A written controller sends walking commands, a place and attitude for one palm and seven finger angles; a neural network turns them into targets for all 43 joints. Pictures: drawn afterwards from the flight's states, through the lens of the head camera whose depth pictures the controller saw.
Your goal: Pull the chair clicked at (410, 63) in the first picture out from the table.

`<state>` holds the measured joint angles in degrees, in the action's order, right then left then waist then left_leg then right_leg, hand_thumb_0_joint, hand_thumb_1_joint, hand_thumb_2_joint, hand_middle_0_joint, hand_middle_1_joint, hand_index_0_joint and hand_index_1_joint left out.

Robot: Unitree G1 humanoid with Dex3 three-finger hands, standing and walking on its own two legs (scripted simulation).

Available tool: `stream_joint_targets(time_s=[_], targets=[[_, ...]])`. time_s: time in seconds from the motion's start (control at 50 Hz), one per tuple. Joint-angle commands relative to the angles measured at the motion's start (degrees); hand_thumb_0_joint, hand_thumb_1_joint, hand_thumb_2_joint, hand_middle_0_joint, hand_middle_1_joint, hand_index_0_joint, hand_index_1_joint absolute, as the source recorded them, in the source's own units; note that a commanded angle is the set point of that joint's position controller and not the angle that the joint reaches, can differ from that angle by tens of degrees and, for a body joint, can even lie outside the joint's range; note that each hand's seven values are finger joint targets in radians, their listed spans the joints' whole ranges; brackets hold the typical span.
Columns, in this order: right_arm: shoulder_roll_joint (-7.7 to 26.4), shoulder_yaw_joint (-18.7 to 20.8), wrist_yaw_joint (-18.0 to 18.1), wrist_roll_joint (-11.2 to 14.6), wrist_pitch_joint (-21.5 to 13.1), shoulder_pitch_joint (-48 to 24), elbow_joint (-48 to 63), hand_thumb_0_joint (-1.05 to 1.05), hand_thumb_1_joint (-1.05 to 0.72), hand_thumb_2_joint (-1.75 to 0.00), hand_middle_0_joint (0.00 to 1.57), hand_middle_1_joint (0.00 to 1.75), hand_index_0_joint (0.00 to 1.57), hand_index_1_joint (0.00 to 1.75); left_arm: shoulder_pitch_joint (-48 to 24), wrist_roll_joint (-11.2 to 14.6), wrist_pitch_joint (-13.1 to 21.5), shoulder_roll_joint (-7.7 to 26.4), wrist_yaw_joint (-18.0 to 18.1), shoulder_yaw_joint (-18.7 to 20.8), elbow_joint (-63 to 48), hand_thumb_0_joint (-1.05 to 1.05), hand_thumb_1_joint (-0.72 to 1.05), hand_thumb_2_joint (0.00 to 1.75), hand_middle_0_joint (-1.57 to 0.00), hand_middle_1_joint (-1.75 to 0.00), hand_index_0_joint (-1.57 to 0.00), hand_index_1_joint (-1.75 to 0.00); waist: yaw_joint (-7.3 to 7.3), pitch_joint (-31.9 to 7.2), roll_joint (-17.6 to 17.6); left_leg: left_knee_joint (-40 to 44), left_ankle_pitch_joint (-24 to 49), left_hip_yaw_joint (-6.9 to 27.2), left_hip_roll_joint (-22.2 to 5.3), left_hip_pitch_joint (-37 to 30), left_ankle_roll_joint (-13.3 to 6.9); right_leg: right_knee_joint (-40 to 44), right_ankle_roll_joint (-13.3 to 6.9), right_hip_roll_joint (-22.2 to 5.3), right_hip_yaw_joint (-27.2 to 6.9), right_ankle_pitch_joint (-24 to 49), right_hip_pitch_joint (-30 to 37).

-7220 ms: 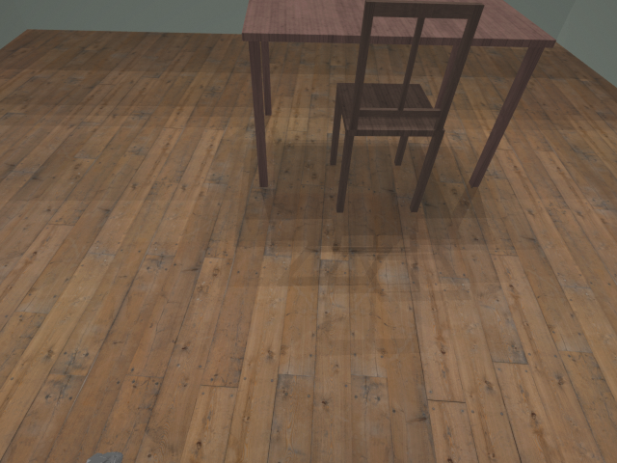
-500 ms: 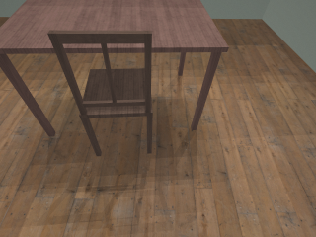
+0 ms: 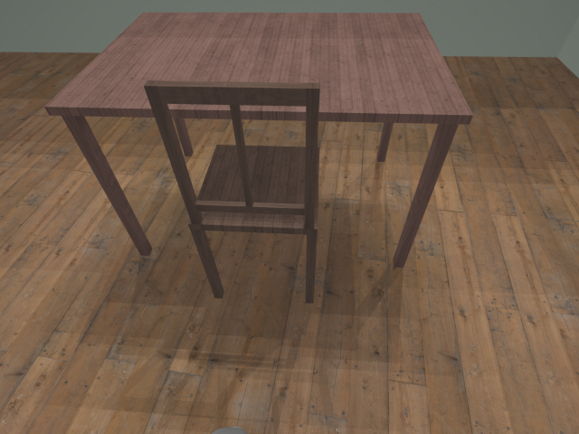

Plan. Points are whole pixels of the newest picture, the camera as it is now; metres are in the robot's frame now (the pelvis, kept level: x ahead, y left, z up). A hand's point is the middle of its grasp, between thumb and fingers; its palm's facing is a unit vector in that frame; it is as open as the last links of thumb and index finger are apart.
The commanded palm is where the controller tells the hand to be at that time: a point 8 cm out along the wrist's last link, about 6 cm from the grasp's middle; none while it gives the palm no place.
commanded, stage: take the last steps up to it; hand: left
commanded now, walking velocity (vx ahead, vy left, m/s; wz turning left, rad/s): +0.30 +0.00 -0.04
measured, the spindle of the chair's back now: (243, 160) +0.74 +0.19 -0.08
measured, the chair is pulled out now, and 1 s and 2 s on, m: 0.00 0.00 0.00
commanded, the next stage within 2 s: come to a stop and stand still in 0.64 s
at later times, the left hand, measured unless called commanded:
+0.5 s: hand (190, 360) +0.27 +0.22 -0.17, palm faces -0.04 -0.97 -0.22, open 7.4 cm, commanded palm none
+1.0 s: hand (233, 328) +0.34 +0.15 -0.18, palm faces -0.01 -0.98 -0.21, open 7.3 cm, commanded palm none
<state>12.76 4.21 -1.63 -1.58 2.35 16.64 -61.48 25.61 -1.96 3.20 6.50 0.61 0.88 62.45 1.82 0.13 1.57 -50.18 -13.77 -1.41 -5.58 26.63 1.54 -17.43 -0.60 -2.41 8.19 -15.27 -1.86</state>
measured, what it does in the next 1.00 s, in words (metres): walks ahead: left foot, then right foot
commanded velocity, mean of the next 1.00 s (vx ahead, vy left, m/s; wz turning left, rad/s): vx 0.10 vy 0.00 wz -0.02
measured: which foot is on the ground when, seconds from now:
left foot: up 0.00-0.12, down 0.14-0.58, up 0.60-1.00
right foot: down 0.00-0.14, up 0.16-0.56, down 0.58-1.00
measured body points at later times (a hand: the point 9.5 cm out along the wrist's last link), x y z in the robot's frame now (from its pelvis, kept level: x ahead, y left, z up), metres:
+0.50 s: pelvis +0.17 +0.03 -0.01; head +0.19 +0.02 +0.44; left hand +0.27 +0.27 -0.15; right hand +0.13 -0.19 -0.17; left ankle +0.08 +0.16 -0.75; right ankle +0.27 -0.09 -0.72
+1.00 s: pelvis +0.31 -0.02 -0.01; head +0.33 -0.03 +0.44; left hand +0.34 +0.20 -0.17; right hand +0.35 -0.25 -0.17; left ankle +0.36 +0.10 -0.74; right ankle +0.31 -0.09 -0.75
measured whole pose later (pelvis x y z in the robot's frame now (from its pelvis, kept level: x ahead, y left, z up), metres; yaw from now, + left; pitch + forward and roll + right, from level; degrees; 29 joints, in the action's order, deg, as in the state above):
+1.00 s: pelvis +0.31 -0.02 -0.01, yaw -4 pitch -1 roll +0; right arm 10.3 2.0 1.7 -0.3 1.5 10.2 -60.8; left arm 13.9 -1.2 0.2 7.8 1.9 1.3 61.8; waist 1.4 3.2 2.0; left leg -35.3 -16.1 -2.4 -2.7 18.5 2.5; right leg -27.8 -4.3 1.4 8.1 -15.3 -11.5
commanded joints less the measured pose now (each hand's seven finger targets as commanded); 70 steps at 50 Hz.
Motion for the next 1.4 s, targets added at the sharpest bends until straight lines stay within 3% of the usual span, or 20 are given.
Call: stream_joint_targets(time_s=[0.0,0.08,0.12,0.18,0.28,0.46,0.52,0.54,0.56,0.58,0.64,0.7,0.88,0.96,1.0,1.06,1.1,1.18,1.32,1.38], targets=[[-0.40,-0.88,-0.40,0.33,-3.48,-9.86,7.37,0.00,-0.90,-0.90,0.20,0.30,0.20,0.30,2.76,0.01,0.73,10.50,0.43,2.62,-0.49,0.00,0.90,0.90,-0.20,-0.30,-0.20,-0.30,1.41,8.16,-11.03,10.79,-3.86,-3.34,0.88,2.54,-1.40,7.36,-7.53,-15.34,-11.81,1.71,-3.41],[1.80,-0.66,0.77,0.29,-5.22,2.86,2.65,0.00,-0.90,-0.90,0.20,0.30,0.20,0.30,0.92,0.74,-0.07,9.34,0.16,2.68,0.47,0.00,0.90,0.90,-0.20,-0.30,-0.20,-0.30,-4.54,2.41,-3.44,24.47,0.54,-5.97,3.89,-23.36,-2.52,-8.77,-4.30,-9.33,-5.57,5.42,-13.50],[11.67,1.66,2.21,0.00,-5.70,16.15,-0.43,0.00,-0.90,-0.90,0.20,0.30,0.20,0.30,0.49,1.19,-0.05,4.44,-0.47,1.55,-1.97,0.00,0.90,0.90,-0.20,-0.30,-0.20,-0.30,-8.31,-5.32,18.91,35.84,-2.37,24.04,-18.00,-38.64,-9.39,-39.22,0.27,0.75,0.08,-17.50,-32.38],[6.25,0.24,3.00,0.23,-5.26,7.77,1.28,0.00,-0.90,-0.90,0.20,0.30,0.20,0.30,-6.25,0.60,-0.63,5.76,-0.68,2.38,-2.50,0.00,0.90,0.90,-0.20,-0.30,-0.20,-0.30,-6.13,3.59,6.69,38.95,-5.16,17.40,-16.38,-24.39,-11.10,-51.29,-0.84,-4.48,-6.71,-9.25,-35.60],[1.67,-0.91,3.28,0.48,-7.03,4.13,2.12,0.00,-0.90,-0.90,0.20,0.30,0.20,0.30,-4.54,0.40,-1.92,3.96,-1.53,2.58,-1.86,0.00,0.90,0.90,-0.20,-0.30,-0.20,-0.30,-1.70,5.36,3.97,39.94,14.77,3.13,-10.99,-19.44,-10.54,-44.91,1.23,-5.30,-5.96,0.00,-31.32],[4.19,-0.26,2.92,-0.32,-6.17,5.84,0.52,0.00,-0.90,-0.90,0.20,0.30,0.20,0.30,-17.21,0.86,-1.94,6.02,-2.07,2.67,-7.91,0.00,0.90,0.90,-0.20,-0.30,-0.20,-0.30,-3.35,9.01,5.08,36.24,20.49,-0.78,-10.94,-21.95,-10.23,-21.09,0.00,-2.95,-1.95,2.33,-27.08],[5.25,-0.26,2.83,0.09,-5.72,4.37,0.37,0.00,-0.90,-0.90,0.20,0.30,0.20,0.30,-7.13,0.63,-1.09,8.20,-1.79,3.53,-5.04,0.00,0.90,0.90,-0.20,-0.30,-0.20,-0.30,1.88,3.49,1.62,22.59,26.30,-4.13,-8.17,-18.58,-7.48,-14.05,-1.62,0.70,0.19,6.68,-9.60],[4.04,-0.54,2.45,0.56,-5.83,5.09,0.28,0.00,-0.90,-0.90,0.20,0.30,0.20,0.30,-0.11,0.28,-0.17,11.68,-1.41,4.35,-2.79,0.00,0.90,0.90,-0.20,-0.30,-0.20,-0.30,4.86,-1.65,-5.02,9.67,20.99,-6.63,-4.15,-12.84,-5.38,-11.68,-3.26,-2.45,-4.87,8.90,2.02],[0.01,-1.25,1.89,1.18,-5.89,8.96,1.13,0.00,-0.90,-0.90,0.20,0.30,0.20,0.30,4.54,0.17,0.37,18.27,-0.67,5.98,-2.07,0.00,0.90,0.90,-0.20,-0.30,-0.20,-0.30,5.33,-8.62,-20.77,-9.40,-10.03,-9.01,4.56,-0.52,-2.77,-4.27,-9.17,-18.02,-27.97,12.89,12.16],[1.70,-1.17,2.29,1.38,-5.39,6.91,2.28,0.00,-0.90,-0.90,0.20,0.30,0.20,0.30,4.99,1.53,0.05,19.76,-0.46,5.76,-2.29,0.00,0.90,0.90,-0.20,-0.30,-0.20,-0.30,4.87,-9.85,-17.36,-20.14,-21.49,-1.21,4.80,1.54,-3.54,1.32,-12.53,-22.24,-34.44,14.15,9.25],[0.51,-0.97,2.18,0.76,-4.70,3.02,1.27,0.00,-0.90,-0.90,0.20,0.30,0.20,0.30,-9.69,1.57,-0.08,12.76,0.13,3.79,-5.67,0.00,0.90,0.90,-0.20,-0.30,-0.20,-0.30,-0.28,-0.07,-5.12,-23.59,-8.78,2.37,-0.71,2.91,-3.30,3.87,-11.19,-17.33,-22.37,7.51,-6.79],[-1.95,-1.55,2.13,0.22,-3.32,6.37,-0.07,0.00,-0.90,-0.90,0.20,0.30,0.20,0.30,-12.99,1.11,0.62,9.36,0.53,2.66,-5.91,0.00,0.90,0.90,-0.20,-0.30,-0.20,-0.30,-3.76,0.19,-4.00,-15.41,-5.64,0.92,-1.26,-2.24,-1.84,4.60,-9.42,-13.76,-11.56,18.14,-13.20],[-1.75,-2.48,3.20,1.43,-1.52,0.60,1.14,0.00,-0.90,-0.90,0.20,0.30,0.20,0.30,-10.08,1.06,-1.44,10.95,1.81,2.40,-3.38,0.00,0.90,0.90,-0.20,-0.30,-0.20,-0.30,-1.49,-3.23,-5.78,11.74,-4.48,-0.69,2.32,-7.18,1.08,-4.36,-9.82,-13.93,-10.69,45.60,-3.98],[0.31,-1.41,3.38,1.07,-0.57,-1.25,2.24,0.00,-0.90,-0.90,0.20,0.30,0.20,0.30,-9.74,1.11,-2.97,11.66,2.03,2.96,-3.04,0.00,0.90,0.90,-0.20,-0.30,-0.20,-0.30,-1.49,0.33,-8.41,18.21,1.48,-0.42,2.52,-11.36,0.67,-7.34,-8.32,-13.71,-11.54,40.08,-7.54],[1.99,-1.05,3.49,0.81,-0.94,-0.28,2.60,0.00,-0.90,-0.90,0.20,0.30,0.20,0.30,-9.40,1.39,-3.49,10.77,2.24,2.99,-3.69,0.00,0.90,0.90,-0.20,-0.30,-0.20,-0.30,-1.98,-0.81,-3.43,22.24,25.78,2.51,-1.95,-18.32,-1.41,-11.60,-4.43,-9.89,-9.15,32.81,-11.17],[5.58,-0.81,4.08,0.71,-1.08,-1.41,3.58,0.00,-0.90,-0.90,0.20,0.30,0.20,0.30,-8.59,1.76,-4.37,7.68,2.61,2.11,-4.80,0.00,0.90,0.90,-0.20,-0.30,-0.20,-0.30,-1.29,-0.65,11.66,29.06,50.69,11.98,-13.79,-18.46,-11.09,-25.61,0.89,0.41,-3.44,-10.76,-14.65],[5.30,-1.01,4.63,0.50,-1.04,-4.56,5.04,0.00,-0.90,-0.90,0.20,0.30,0.20,0.30,-9.74,1.75,-5.39,9.00,2.52,2.73,-4.64,0.00,0.90,0.90,-0.20,-0.30,-0.20,-0.30,-1.47,-0.56,9.50,31.51,42.36,12.25,-14.28,-14.33,-14.20,-38.31,0.84,1.20,-9.30,-19.57,-16.23],[5.77,-0.49,4.29,0.14,-0.88,-8.87,7.15,0.00,-0.90,-0.90,0.20,0.30,0.20,0.30,-8.14,1.33,-5.54,7.84,1.96,2.90,-4.64,0.00,0.90,0.90,-0.20,-0.30,-0.20,-0.30,-0.50,-3.39,5.42,29.29,33.15,8.87,-11.26,-17.70,-13.36,-41.15,1.79,1.57,-9.68,-15.39,-19.73],[5.76,0.36,3.04,0.83,-0.62,-7.32,5.78,0.00,-0.90,-0.90,0.20,0.30,0.20,0.30,-5.02,1.09,-4.40,7.29,1.60,1.72,-3.66,0.00,0.90,0.90,-0.20,-0.30,-0.20,-0.30,-0.57,-4.75,5.51,27.20,8.37,6.94,-6.00,-14.51,-7.55,-7.37,2.00,0.99,-5.63,-0.36,-6.72],[0.41,-0.89,2.24,1.33,-0.13,-8.14,7.13,0.00,-0.90,-0.90,0.20,0.30,0.20,0.30,-11.05,0.72,-3.49,14.73,1.68,1.93,-5.51,0.00,0.90,0.90,-0.20,-0.30,-0.20,-0.30,-2.46,2.53,-13.19,18.35,-7.34,-0.21,3.34,-10.16,-0.22,4.49,-5.36,-14.85,-22.82,1.75,-16.38]])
